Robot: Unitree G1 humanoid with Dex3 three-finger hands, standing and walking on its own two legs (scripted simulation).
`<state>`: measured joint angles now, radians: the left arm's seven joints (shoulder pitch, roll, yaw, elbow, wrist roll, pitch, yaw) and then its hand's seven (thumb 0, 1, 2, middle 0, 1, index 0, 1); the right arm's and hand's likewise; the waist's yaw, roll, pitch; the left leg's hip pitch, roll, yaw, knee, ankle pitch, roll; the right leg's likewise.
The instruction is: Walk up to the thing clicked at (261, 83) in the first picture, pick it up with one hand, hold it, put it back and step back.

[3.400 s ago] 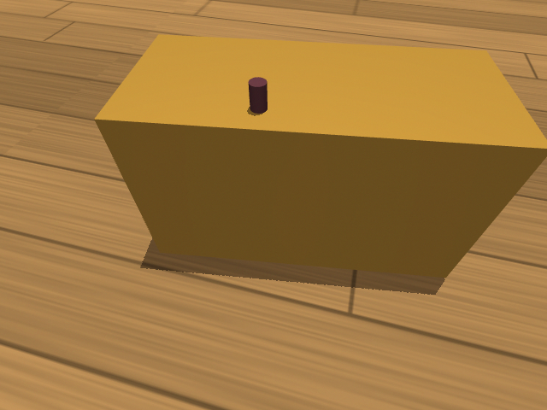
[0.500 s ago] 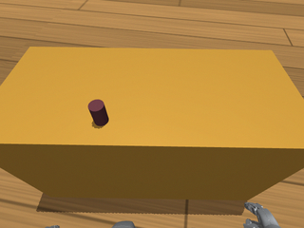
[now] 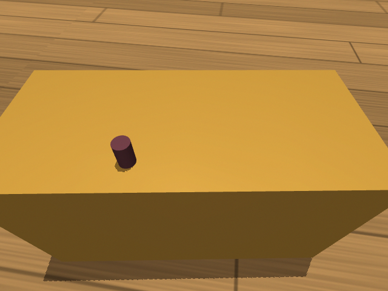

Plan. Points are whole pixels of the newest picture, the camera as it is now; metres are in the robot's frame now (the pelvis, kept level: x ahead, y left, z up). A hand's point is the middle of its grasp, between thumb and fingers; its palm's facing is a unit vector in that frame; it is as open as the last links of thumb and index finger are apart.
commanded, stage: walk up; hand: left
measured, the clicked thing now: (124, 152) +0.45 +0.20 -0.04
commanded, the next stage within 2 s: stand in 0.30 s
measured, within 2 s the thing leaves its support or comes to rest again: neither
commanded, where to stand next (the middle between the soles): +0.04 +0.00 m, yaw +0 degrees
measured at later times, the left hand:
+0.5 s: hand out of the picture +0.08 +0.25 -0.16, palm faces -0.01 -0.94 -0.33, open 7.4 cm
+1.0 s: hand out of the picture +0.10 +0.25 -0.16, palm faces -0.02 -0.94 -0.34, open 7.4 cm
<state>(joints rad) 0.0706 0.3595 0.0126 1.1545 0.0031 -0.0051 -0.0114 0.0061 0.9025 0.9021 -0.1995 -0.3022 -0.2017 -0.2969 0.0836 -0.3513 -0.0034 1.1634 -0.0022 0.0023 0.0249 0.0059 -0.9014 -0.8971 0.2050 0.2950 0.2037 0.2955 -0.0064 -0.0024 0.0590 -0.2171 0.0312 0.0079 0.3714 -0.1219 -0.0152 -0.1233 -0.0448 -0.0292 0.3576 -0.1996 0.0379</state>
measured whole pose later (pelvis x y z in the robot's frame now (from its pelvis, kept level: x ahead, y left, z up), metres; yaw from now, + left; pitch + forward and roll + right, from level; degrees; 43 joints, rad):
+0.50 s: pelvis +0.01 +0.00 +0.00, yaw +0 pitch -2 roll +0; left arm 0.10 0.35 0.01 1.15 0.01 -0.01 -0.01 0.01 0.90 0.90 -0.20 -0.30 -0.20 -0.30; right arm 0.07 -0.34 0.00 1.14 -0.01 -0.01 0.02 0.00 -0.90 -0.90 0.21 0.29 0.20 0.30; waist 0.00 0.00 0.04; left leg -0.19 0.03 0.01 0.35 -0.13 -0.02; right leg -0.09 -0.05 -0.03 0.33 -0.21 0.04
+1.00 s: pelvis +0.02 +0.00 +0.00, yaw +0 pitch -2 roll +0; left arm 0.11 0.36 0.00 1.13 0.01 -0.01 -0.01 0.01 0.90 0.90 -0.20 -0.30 -0.20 -0.30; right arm 0.09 -0.35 0.00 1.14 -0.01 -0.01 0.01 0.01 -0.90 -0.90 0.21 0.29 0.20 0.30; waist 0.00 0.00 0.04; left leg -0.17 0.03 0.01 0.35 -0.14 -0.02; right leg -0.07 -0.05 -0.03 0.31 -0.21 0.04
